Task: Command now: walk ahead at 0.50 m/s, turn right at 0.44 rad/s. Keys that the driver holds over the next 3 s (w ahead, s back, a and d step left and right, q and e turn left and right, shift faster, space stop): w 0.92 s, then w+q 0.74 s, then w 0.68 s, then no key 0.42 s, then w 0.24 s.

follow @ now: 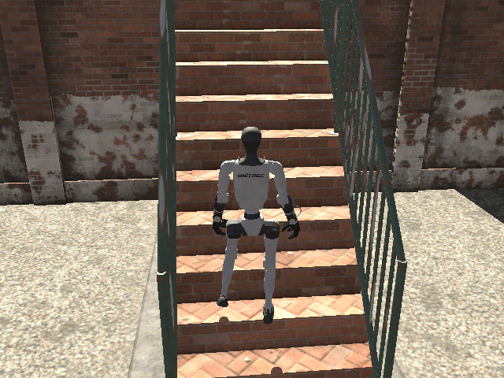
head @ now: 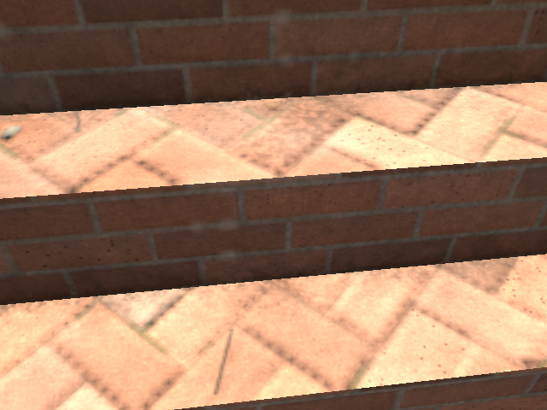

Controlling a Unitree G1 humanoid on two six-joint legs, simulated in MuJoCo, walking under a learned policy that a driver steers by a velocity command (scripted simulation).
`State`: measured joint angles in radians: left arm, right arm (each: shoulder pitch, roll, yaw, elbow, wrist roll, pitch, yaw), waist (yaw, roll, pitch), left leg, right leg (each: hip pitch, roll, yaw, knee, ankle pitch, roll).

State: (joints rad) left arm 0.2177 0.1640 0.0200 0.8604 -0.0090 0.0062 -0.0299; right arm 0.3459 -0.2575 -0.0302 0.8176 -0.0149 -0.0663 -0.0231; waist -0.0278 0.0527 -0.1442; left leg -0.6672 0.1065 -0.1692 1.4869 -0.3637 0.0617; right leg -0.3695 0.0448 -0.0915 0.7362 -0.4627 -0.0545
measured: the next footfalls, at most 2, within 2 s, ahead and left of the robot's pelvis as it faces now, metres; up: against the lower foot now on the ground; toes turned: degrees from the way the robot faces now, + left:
left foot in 0.38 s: +0.21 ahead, +0.11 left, +0.24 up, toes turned +6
right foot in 1.00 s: +0.31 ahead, -0.20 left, +0.24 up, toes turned -9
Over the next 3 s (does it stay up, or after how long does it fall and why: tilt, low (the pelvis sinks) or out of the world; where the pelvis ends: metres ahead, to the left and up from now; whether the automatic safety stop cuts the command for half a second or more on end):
stays up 0.23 -0.10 0.25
